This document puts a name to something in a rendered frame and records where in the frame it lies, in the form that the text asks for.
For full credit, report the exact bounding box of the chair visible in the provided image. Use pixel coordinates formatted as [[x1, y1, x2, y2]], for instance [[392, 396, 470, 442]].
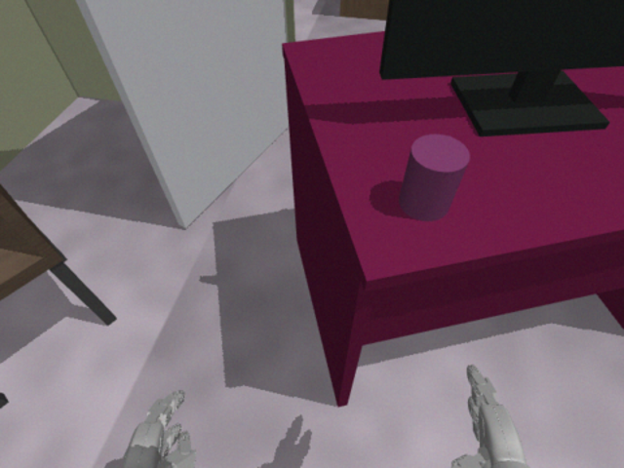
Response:
[[0, 184, 117, 409]]

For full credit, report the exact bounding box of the desk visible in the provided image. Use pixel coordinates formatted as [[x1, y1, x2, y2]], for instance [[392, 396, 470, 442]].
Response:
[[282, 31, 624, 408]]

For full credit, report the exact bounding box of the left robot hand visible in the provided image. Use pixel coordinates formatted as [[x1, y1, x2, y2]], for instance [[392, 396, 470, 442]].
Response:
[[122, 390, 196, 468]]

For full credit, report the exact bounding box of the right robot hand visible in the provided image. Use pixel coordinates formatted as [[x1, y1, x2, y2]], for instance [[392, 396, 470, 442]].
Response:
[[451, 365, 527, 468]]

